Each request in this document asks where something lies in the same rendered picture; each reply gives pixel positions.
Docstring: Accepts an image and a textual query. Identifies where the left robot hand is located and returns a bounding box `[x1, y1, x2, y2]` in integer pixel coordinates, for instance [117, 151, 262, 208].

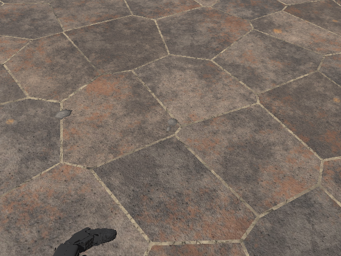
[53, 227, 117, 256]

